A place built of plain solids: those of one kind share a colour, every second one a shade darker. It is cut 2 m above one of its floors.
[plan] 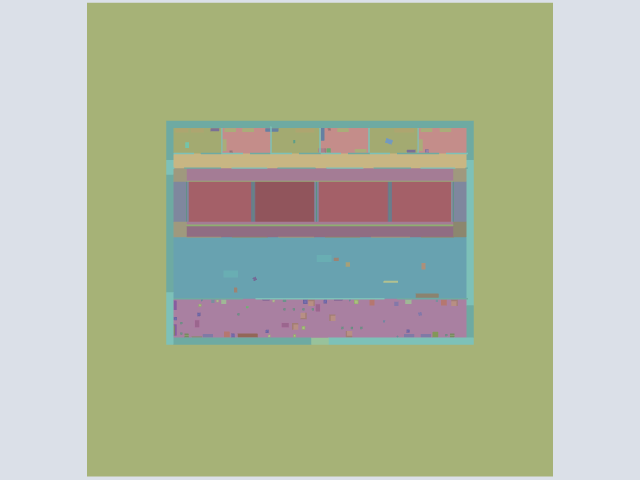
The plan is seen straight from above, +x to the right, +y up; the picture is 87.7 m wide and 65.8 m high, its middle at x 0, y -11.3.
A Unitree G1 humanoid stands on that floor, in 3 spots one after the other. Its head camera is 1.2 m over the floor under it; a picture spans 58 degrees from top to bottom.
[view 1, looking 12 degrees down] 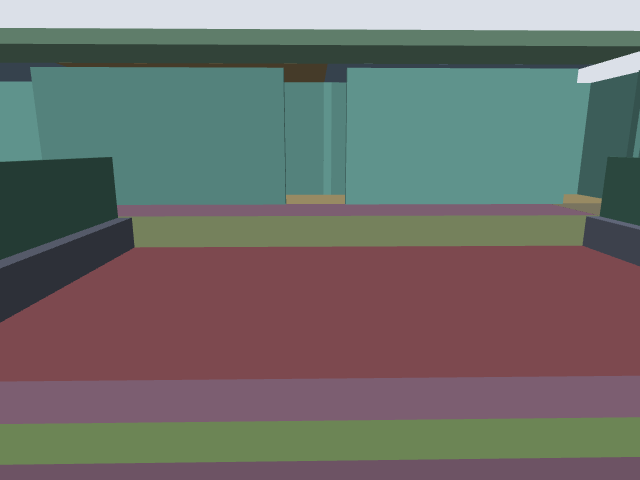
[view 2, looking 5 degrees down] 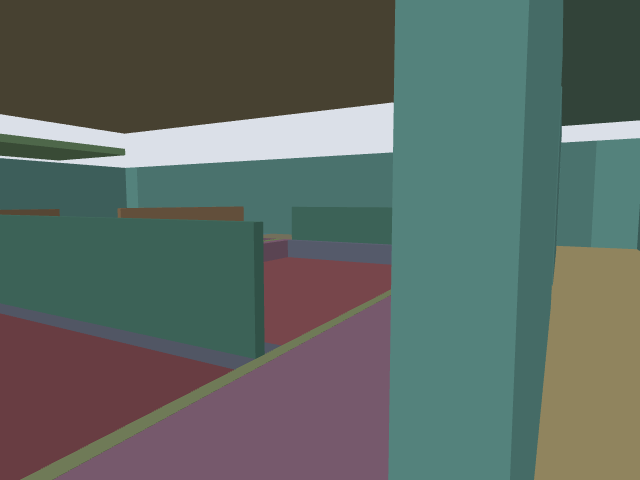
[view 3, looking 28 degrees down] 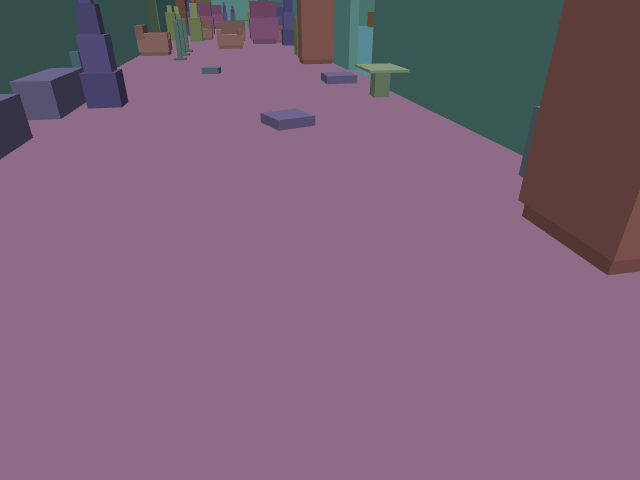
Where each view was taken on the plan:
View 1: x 13.06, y -10.91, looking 89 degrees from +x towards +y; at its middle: floor_walkway_warn_near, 7.78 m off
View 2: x -6.53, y -1.30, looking -151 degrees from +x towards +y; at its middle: rail_baulk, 13.41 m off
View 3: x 18.90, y -22.06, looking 169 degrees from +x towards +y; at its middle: floor_lobby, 2.56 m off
